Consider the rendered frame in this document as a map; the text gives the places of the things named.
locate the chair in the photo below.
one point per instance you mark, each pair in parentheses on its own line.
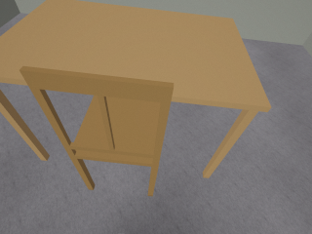
(125,122)

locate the table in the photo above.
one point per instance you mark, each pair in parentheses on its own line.
(204,56)

